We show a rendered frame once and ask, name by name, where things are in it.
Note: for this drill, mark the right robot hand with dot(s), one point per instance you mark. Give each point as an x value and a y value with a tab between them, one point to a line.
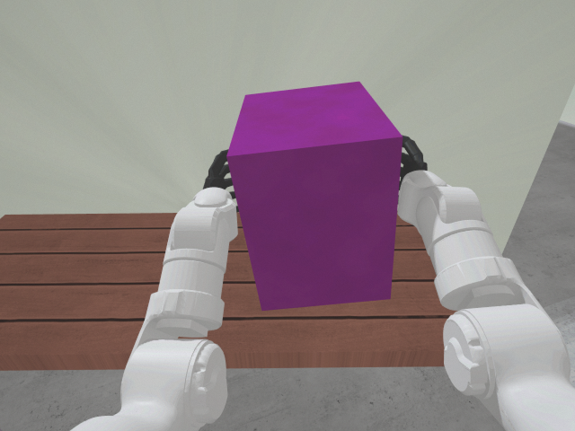
413	161

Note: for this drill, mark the robot left forearm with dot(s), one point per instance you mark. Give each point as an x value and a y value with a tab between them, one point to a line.
188	302

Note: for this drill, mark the robot right forearm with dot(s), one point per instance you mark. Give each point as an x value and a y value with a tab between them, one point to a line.
471	271

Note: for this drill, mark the robot right upper arm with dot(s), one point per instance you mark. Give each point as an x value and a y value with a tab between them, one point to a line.
512	359

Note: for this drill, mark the left robot hand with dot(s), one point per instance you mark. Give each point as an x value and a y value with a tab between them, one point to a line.
217	172

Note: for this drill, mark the carton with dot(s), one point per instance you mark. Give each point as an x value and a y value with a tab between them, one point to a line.
316	175

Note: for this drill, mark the table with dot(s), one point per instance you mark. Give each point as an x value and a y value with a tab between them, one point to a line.
74	291

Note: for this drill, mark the robot left upper arm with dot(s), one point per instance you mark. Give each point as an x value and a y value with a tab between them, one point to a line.
169	385

